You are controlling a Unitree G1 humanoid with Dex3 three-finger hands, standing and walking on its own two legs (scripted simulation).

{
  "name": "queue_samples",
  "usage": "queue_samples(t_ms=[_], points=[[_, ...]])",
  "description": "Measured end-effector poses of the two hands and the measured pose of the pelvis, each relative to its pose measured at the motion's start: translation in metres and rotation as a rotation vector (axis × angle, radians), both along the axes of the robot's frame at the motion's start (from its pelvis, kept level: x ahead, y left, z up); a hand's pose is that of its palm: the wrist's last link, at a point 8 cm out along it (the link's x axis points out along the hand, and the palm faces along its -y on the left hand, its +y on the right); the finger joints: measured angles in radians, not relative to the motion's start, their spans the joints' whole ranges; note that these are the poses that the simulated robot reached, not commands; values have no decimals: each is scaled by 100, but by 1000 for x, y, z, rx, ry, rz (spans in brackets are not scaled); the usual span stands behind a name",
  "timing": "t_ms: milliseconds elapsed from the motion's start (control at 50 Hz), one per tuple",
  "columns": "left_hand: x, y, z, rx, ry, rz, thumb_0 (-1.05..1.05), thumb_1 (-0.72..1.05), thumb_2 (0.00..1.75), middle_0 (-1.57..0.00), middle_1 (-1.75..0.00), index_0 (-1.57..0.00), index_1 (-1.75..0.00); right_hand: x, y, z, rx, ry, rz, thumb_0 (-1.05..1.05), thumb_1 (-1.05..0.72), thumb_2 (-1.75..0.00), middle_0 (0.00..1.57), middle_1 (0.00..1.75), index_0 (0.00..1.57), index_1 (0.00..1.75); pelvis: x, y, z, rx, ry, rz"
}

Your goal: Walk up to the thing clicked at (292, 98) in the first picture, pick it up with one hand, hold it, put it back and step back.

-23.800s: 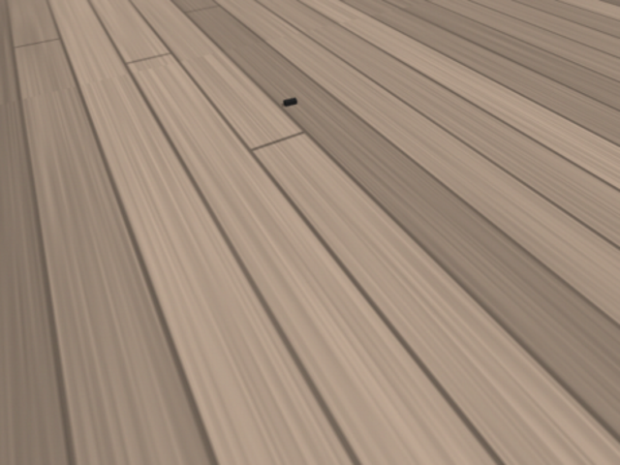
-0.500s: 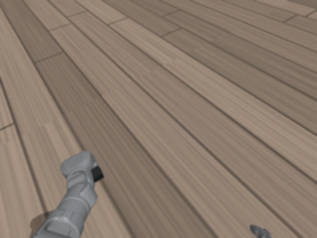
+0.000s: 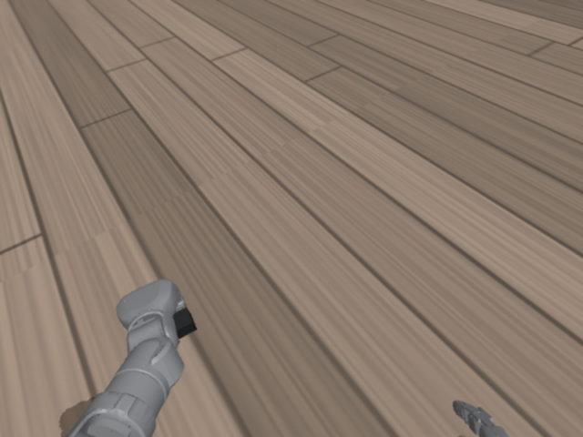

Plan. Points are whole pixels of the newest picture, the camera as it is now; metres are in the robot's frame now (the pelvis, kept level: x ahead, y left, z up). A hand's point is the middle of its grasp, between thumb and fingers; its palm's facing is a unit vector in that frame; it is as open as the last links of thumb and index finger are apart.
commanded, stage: hold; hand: left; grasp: from above
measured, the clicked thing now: (169, 329) +0.32 +0.23 -0.09
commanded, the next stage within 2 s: crouch in 1.14 s
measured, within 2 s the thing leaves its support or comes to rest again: neither
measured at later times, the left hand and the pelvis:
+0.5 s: hand (156, 330) +0.30 +0.23 -0.03, palm faces -0.37 -0.22 -0.90, open 6.8 cm; pelvis +0.00 +0.00 +0.00, yaw +0 degrees
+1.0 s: hand (158, 329) +0.30 +0.22 -0.03, palm faces -0.39 -0.22 -0.90, open 6.9 cm; pelvis +0.00 +0.00 +0.01, yaw +0 degrees
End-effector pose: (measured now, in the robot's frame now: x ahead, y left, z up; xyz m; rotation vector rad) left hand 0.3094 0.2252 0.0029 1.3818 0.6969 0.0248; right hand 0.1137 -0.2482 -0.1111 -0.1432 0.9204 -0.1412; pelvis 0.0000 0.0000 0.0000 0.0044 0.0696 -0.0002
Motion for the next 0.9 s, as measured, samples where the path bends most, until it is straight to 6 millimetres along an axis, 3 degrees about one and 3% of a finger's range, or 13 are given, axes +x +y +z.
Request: queue_samples(t_ms=[900], points=[[-9, 2, 28, -3, -7, -32, 2, 45, 26, -88, -44, -90, -40, 29, 12, 17, 11, -107, 38, 1, -89, -90, 20, 30, 19, 29, -3, 2, 6, 0, -43, -4]])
